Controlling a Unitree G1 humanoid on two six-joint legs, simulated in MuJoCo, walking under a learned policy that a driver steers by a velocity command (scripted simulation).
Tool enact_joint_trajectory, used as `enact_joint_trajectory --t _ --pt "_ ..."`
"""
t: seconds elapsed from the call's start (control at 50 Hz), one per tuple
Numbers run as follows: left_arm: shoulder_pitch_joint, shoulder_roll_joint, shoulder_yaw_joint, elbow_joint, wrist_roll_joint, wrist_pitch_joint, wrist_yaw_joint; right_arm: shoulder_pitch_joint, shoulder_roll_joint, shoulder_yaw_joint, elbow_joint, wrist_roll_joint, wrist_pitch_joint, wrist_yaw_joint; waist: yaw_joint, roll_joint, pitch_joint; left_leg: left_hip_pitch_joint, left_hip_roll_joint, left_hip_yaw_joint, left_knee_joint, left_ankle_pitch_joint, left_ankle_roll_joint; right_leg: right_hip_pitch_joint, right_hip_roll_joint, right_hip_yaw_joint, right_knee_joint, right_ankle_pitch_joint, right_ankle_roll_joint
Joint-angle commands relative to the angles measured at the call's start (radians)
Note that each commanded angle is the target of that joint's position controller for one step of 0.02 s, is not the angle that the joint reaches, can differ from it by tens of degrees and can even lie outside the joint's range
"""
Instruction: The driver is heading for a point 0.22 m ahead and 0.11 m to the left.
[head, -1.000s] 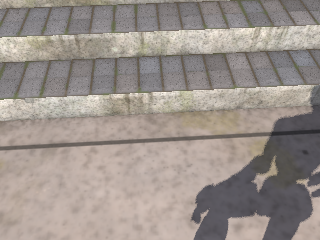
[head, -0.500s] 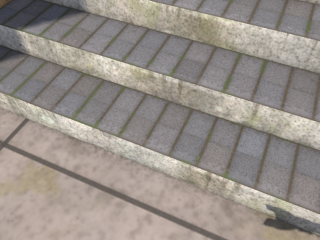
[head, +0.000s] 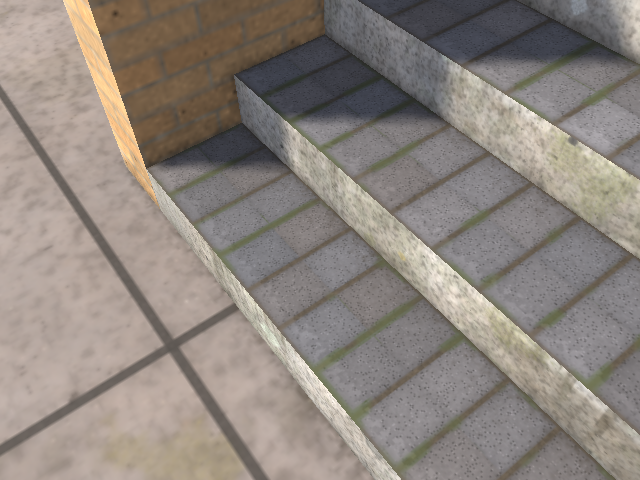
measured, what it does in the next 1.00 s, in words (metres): climbs: right foot 0.16 m higher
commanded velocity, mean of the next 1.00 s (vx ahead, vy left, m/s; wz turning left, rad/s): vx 0.24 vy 0.00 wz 0.09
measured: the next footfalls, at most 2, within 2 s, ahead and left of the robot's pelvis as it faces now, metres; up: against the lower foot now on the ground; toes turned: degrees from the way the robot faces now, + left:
right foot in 0.36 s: +0.52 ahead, -0.16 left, +0.16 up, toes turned +3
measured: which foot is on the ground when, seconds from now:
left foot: down 0.00-0.36, up 0.38-1.00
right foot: up 0.00-0.34, down 0.36-1.00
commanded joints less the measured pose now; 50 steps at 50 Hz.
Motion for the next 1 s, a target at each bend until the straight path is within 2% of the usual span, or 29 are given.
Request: enact_joint_trajectory --t 0.02,0.04,0.08,0.1,0.12,0.14,0.18,0.2,0.22,0.24,0.28,0.3,0.32,0.34,0.36,0.38,0.4,0.42,0.44,0.46,0.5,0.54,0.6,0.66,0.72,0.84,0.88,0.94,1.0 --pt "0.073 0.115 0.025 -0.049 0.019 0.028 -0.01 0.007 -0.097 -0.021 -0.05 0.019 -0.065 -0.009 0.037 -0.067 0.002 0.037 0.322 -0.367 -0.356 0.332 0.157 -0.148 -0.044 -0.016 -0.113 -0.039 0.023" --pt "0.026 0.105 0.023 -0.066 0.015 0.027 -0.01 0.022 -0.104 -0.02 -0.036 0.024 -0.073 -0.003 0.031 -0.061 0.037 0.015 0.307 -0.306 -0.365 0.53 0.147 -0.159 -0.044 -0.04 -0.194 0.007 0.031" --pt "-0.023 0.06 0.013 -0.076 0.007 0.019 0.0 0.061 -0.099 -0.019 -0.007 0.02 -0.083 0.007 0.012 0.034 -0.001 0.088 0.26 -0.199 -0.32 0.849 0.109 -0.191 -0.008 -0.102 -0.148 0.049 0.02" --pt "-0.049 0.073 0.024 -0.105 0.021 0.027 0.012 0.122 -0.096 -0.019 0.014 0.029 -0.08 0.006 -0.007 0.057 -0.026 0.245 0.292 -0.228 -0.266 0.943 0.095 -0.355 -0.002 -0.087 0.048 -0.048 0.004" --pt "-0.16 0.078 0.028 -0.128 0.03 0.032 0.022 0.258 -0.085 -0.022 0.055 0.023 -0.075 -0.008 -0.096 0.027 -0.038 0.531 0.323 -0.301 -0.173 1.073 0.101 -0.65 0.023 -0.103 0.322 -0.2 -0.015" --pt "-0.316 0.073 0.024 -0.191 0.016 0.025 0.025 0.432 -0.104 -0.029 0.095 -0.008 -0.073 -0.032 -0.201 0.05 -0.041 0.803 0.387 -0.377 -0.101 1.117 0.13 -0.97 0.043 -0.073 0.461 -0.367 -0.033" --pt "-0.533 0.022 0.0 -0.3 -0.012 0.018 0.033 0.6 -0.11 -0.038 0.156 -0.059 -0.059 -0.076 -0.265 0.109 -0.039 1.051 0.499 -0.433 -0.033 1.146 0.137 -1.374 0.091 0.031 0.758 -0.64 -0.072" --pt "-0.591 0.004 -0.017 -0.344 -0.016 0.012 0.031 0.59 -0.109 -0.035 0.159 -0.07 -0.059 -0.086 -0.239 0.1 -0.02 1.032 0.521 -0.408 -0.065 1.049 0.106 -1.443 0.097 0.065 0.771 -0.699 -0.091" --pt "-0.637 -0.02 -0.036 -0.373 -0.024 0.006 0.025 0.536 -0.09 -0.021 0.155 -0.062 -0.062 -0.089 -0.196 0.062 0.028 0.904 0.511 -0.35 -0.144 0.949 0.06 -1.414 0.1 0.048 0.699 -0.718 -0.101" --pt "-0.646 -0.034 -0.05 -0.396 -0.015 0.009 0.023 0.461 -0.07 -0.008 0.151 -0.034 -0.064 -0.087 -0.139 0.029 0.073 0.714 0.478 -0.282 -0.223 0.906 -0.002 -1.287 0.087 0.029 0.568 -0.716 -0.121" --pt "-0.469 -0.069 -0.074 -0.383 0.014 0.022 0.01 0.252 -0.061 0.002 0.12 0.024 -0.051 -0.079 0.017 -0.086 -0.037 0.327 0.371 -0.137 -0.352 1.024 -0.073 -0.677 0.103 -0.06 0.185 -0.43 -0.15" --pt "-0.279 -0.042 -0.068 -0.315 0.02 0.037 -0.002 0.112 -0.118 -0.01 0.056 0.07 -0.052 -0.063 0.115 -0.132 -0.165 -0.036 0.329 -0.118 -0.384 1.177 -0.043 -0.019 0.151 -0.148 -0.092 0.02 -0.147" --pt "0.001 0.007 -0.022 -0.183 0.005 0.061 0.011 0.101 -0.215 -0.037 0.041 0.093 -0.073 -0.031 0.192 -0.005 -0.338 -0.132 0.315 -0.128 -0.203 1.432 -0.033 0.414 0.222 -0.183 -0.077 0.191 -0.118" --pt "0.206 0.062 0.012 -0.112 -0.003 0.081 0.03 0.059 -0.295 -0.067 0.057 0.114 -0.094 -0.009 0.311 0.087 -0.414 -0.095 0.314 -0.133 0.061 1.557 -0.082 0.593 0.207 -0.109 -0.258 0.221 -0.122" --pt "0.294 0.194 0.06 -0.029 0.018 0.084 0.036 0.085 -0.228 -0.073 0.09 0.106 -0.107 0.005 0.301 -0.103 -0.417 -0.061 0.14 -0.132 0.582 0.531 -0.182 0.611 0.052 0.181 -0.529 0.699 -0.26" --pt "0.304 0.282 0.068 0.004 0.011 0.079 0.045 0.218 -0.13 -0.054 0.078 0.086 -0.108 0.028 0.187 -0.378 -0.566 -0.127 -0.12 -0.263 1.093 -0.223 -0.212 0.616 -0.195 0.684 -0.688 1.649 -0.423" --pt "0.114 0.231 0.071 -0.019 -0.055 0.058 0.034 0.378 -0.057 -0.037 0.074 0.057 -0.088 0.033 0.007 -0.222 -0.608 -0.093 -0.042 -0.402 1.159 -0.122 -0.195 0.498 -0.243 0.766 -0.766 1.445 -0.405" --pt "-0.04 0.145 0.06 -0.016 -0.06 0.056 0.027 0.387 -0.057 -0.039 0.082 0.039 -0.056 0.025 -0.076 -0.127 -0.479 -0.128 0.028 -0.284 1.129 -0.087 -0.196 0.374 -0.213 0.756 -0.779 1.001 -0.368" --pt "-0.117 0.062 0.046 0.014 -0.052 0.052 0.028 0.346 -0.017 -0.025 0.071 0.004 -0.024 0.012 -0.116 -0.049 -0.277 -0.18 0.091 -0.223 1.065 -0.1 -0.186 0.199 -0.154 0.656 -0.778 0.765 -0.311" --pt "-0.135 -0.003 0.031 0.034 -0.037 0.042 0.036 0.267 0.009 -0.014 0.056 -0.015 0.003 -0.001 -0.105 -0.006 -0.176 -0.214 0.117 -0.22 1.028 -0.112 -0.175 0.077 -0.112 0.572 -0.796 0.598 -0.278" --pt "-0.093 -0.019 0.032 0.098 -0.014 0.028 0.047 0.138 0.028 -0.004 0.009 0.001 0.038 -0.011 -0.084 0.037 -0.083 -0.228 0.139 -0.226 0.936 -0.101 -0.161 -0.045 -0.077 0.423 -0.863 0.51 -0.242" --pt "-0.032 0.019 0.049 0.149 -0.011 -0.003 0.043 0.052 0.038 -0.001 -0.042 0.018 0.03 -0.028 -0.077 -0.003 -0.105 -0.239 0.132 -0.215 0.865 -0.099 -0.15 -0.009 -0.061 0.326 -0.918 0.666 -0.252" --pt "-0.015 0.049 0.068 0.155 -0.023 -0.019 0.034 0.007 0.002 -0.012 -0.07 -0.002 0.017 -0.037 -0.084 -0.016 -0.154 -0.3 0.121 -0.19 0.836 -0.04 -0.143 0.122 -0.045 0.219 -0.992 0.739 -0.246" --pt "0.028 0.052 0.071 0.163 -0.026 0.004 0.033 -0.101 0.029 0.001 -0.12 -0.013 0.015 -0.025 -0.074 -0.041 -0.132 -0.405 0.143 -0.157 0.697 0.044 -0.144 0.225 0.017 0.145 -1.074 0.459 -0.179" --pt "0.09 0.046 0.066 0.155 -0.029 0.038 0.048 -0.082 0.04 0.01 -0.111 -0.001 0.039 -0.012 -0.056 -0.031 -0.114 -0.45 0.152 -0.121 0.568 0.099 -0.201 0.328 0.012 0.158 -1.092 0.413 -0.144" --pt "0.175 0.089 0.076 0.128 -0.019 0.076 0.066 -0.15 0.026 0.004 -0.126 0.007 0.066 -0.018 0.007 -0.103 -0.045 -0.508 0.185 -0.122 0.42 0.124 -0.264 0.416 -0.052 0.239 -1.132 0.169 -0.156" --pt "0.137 0.027 0.056 0.091 -0.012 0.081 0.069 -0.137 0.051 0.01 -0.097 0.018 0.067 -0.015 0.019 -0.086 -0.039 -0.391 0.203 -0.1 0.274 0.052 -0.251 0.352 -0.048 0.201 -1.163 0.073 -0.132" --pt "0.151 0.043 0.057 0.094 -0.008 0.089 0.065 -0.158 0.07 0.014 -0.092 0.027 0.063 -0.011 0.055 -0.116 0.002 -0.243 0.168 -0.036 0.133 0.016 -0.226 0.295 -0.018 0.192 -1.174 -0.018 -0.139" --pt "0.116 0.046 0.054 0.094 -0.006 0.08 0.061 -0.091 0.072 0.014 -0.056 0.028 0.046 -0.024 0.031 -0.082 0.004 -0.116 0.159 -0.023 -0.02 0.051 -0.199 0.282 -0.024 0.196 -1.116 0.106 -0.156"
